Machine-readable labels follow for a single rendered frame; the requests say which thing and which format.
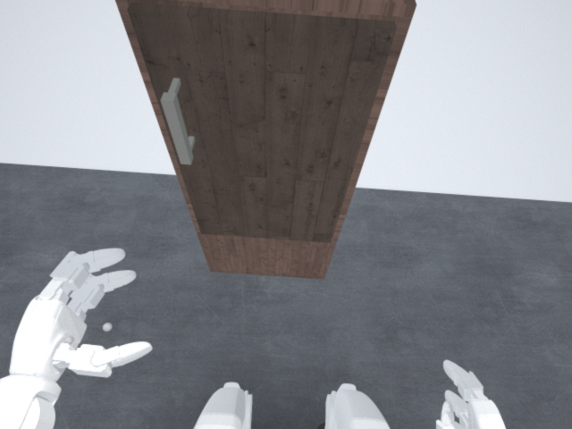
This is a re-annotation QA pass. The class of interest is robot left forearm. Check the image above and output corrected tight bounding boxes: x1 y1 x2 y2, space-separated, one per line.
0 374 62 429

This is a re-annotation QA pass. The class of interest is handle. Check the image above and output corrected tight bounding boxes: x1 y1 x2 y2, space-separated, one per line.
161 78 195 164

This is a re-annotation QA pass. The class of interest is right robot thigh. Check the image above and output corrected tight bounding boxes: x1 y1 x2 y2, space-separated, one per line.
325 389 390 429

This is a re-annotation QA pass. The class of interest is robot left hand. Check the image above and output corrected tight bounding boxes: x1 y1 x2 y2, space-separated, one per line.
9 248 152 382

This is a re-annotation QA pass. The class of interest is left robot thigh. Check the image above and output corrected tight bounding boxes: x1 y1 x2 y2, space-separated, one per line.
194 387 252 429

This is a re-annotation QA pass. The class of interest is robot right hand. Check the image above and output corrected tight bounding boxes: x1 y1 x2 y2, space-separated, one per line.
436 360 506 429

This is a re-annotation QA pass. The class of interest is cupboard door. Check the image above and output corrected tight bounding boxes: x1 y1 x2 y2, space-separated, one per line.
127 3 397 243

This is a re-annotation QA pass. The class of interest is robot thigh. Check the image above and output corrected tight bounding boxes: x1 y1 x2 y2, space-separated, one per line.
325 389 390 429
194 387 252 429

